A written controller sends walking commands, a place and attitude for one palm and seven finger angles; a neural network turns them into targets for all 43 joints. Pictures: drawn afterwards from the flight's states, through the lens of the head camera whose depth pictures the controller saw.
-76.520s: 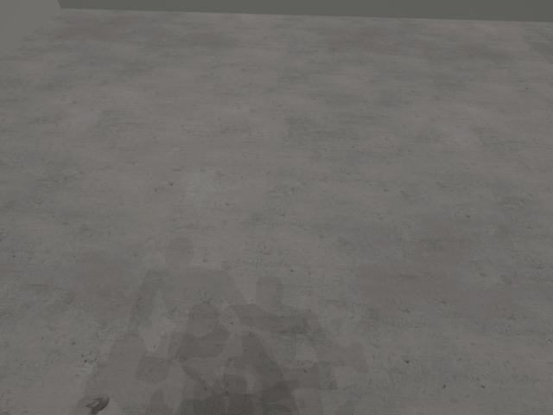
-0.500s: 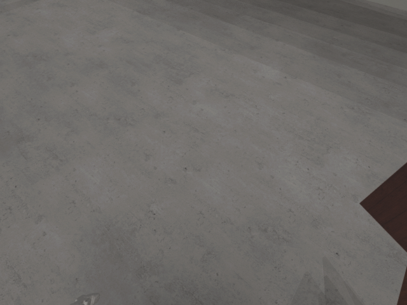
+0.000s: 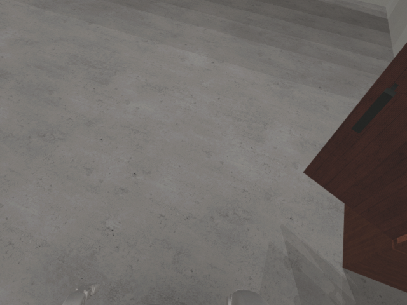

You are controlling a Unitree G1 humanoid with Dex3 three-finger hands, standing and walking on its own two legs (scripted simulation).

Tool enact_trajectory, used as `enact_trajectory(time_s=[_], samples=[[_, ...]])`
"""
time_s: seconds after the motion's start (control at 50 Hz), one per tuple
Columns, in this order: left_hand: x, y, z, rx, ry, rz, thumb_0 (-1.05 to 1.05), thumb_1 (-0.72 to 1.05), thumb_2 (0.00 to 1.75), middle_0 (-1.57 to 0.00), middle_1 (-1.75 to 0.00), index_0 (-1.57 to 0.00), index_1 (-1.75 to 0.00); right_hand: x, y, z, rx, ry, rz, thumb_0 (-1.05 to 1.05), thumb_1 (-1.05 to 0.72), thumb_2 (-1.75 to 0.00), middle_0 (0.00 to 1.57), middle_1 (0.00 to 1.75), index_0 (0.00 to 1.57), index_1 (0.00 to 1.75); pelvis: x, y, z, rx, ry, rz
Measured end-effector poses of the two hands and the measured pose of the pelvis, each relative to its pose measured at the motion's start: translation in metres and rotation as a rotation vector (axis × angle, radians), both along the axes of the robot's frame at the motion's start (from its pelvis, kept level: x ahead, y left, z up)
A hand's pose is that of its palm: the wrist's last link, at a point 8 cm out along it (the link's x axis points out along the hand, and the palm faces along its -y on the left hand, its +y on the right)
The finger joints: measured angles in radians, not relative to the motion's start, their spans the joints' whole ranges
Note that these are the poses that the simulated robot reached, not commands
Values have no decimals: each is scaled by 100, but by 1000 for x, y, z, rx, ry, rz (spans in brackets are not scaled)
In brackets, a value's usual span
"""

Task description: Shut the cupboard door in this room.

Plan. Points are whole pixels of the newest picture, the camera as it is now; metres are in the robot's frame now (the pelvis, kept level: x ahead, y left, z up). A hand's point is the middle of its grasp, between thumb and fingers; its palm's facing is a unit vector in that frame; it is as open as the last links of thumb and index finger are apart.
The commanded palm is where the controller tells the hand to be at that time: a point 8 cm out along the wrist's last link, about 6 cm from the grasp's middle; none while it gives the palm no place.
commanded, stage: turn to face it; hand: left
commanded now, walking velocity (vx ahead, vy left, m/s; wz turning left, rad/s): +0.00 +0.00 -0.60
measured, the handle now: (375, 108) +0.60 -0.42 +0.03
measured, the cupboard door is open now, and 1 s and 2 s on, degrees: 65 65 65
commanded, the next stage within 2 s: take the last steps up to it in 1.16 s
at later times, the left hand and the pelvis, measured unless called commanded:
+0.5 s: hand (133, 292) +0.16 +0.16 -0.17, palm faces -0.27 -0.94 -0.23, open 7.4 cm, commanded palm none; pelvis +0.02 -0.01 -0.01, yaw -18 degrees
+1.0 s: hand (170, 264) +0.22 +0.08 -0.15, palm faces -0.53 -0.80 -0.28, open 7.3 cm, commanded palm none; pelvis +0.03 -0.04 +0.00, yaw -33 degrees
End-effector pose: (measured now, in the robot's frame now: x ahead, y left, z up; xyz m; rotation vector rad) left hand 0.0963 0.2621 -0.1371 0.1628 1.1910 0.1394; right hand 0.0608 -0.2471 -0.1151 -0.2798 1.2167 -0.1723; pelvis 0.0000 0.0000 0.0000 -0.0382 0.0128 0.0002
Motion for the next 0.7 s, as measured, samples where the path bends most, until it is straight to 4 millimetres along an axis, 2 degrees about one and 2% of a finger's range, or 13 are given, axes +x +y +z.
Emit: enact_trajectory(time_s=[0.1, 0.18, 0.22, 0.28, 0.38, 0.46, 0.52, 0.62, 0.7], samples=[[33, -16, 10, 22, -26, -95, 0, 91, 90, -20, -30, -20, -30, -33, -13, -10, 27, 37, -104, 1, -90, -90, 20, 30, 20, 30, 2, -8, -1, 3, -1, -68], [58, -38, 11, 59, -76, -175, 0, 91, 90, -20, -30, -20, -30, -57, -34, -32, 53, 61, -186, 1, -90, -90, 20, 30, 20, 30, 4, -23, -15, 31, 0, -121], [63, -48, 12, 76, -87, -201, 0, 91, 90, -20, -30, -20, -30, -64, -44, -40, 53, 83, -220, 1, -90, -90, 20, 30, 20, 30, 3, -26, -18, 23, -3, -140], [61, -58, 15, 82, -64, -224, 0, 91, 90, -20, -30, -20, -30, -64, -52, -37, 44, 85, -259, 1, -90, -90, 20, 30, 20, 30, 4, -27, -12, 27, -1, -174], [58, -65, 13, 65, -6, -258, 0, 91, 90, -21, -30, -21, -30, -48, -54, -22, 36, 17, -287, 1, -90, -90, 20, 30, 19, 30, 10, -27, -4, 48, 6, -231], [62, -61, 3, 43, 26, -280, 0, 90, 90, -21, -30, -21, -30, -32, -47, -13, 20, -42, -306, 1, -90, -90, 20, 30, 19, 30, 17, -19, -5, 49, 10, -280], [71, -53, -11, 27, 42, -294, 0, 90, 90, -21, -30, -21, -30, -25, -40, -12, -8, -89, -315, 1, -90, -90, 20, 30, 19, 30, 25, -10, -13, 29, 17, -315], [93, -51, -10, 27, 49, -348, 0, 91, 90, -21, -30, -20, -30, -37, -27, -4, -10, -84, -343, 1, -90, -90, 20, 30, 20, 30, 28, -9, -9, 29, 2, -382], [112, -63, 1, 33, 33, -407, 0, 91, 90, -20, -30, -20, -30, -58, -24, -5, 8, -56, -400, 1, -90, -90, 20, 30, 20, 30, 28, -13, -3, 15, -3, -434]])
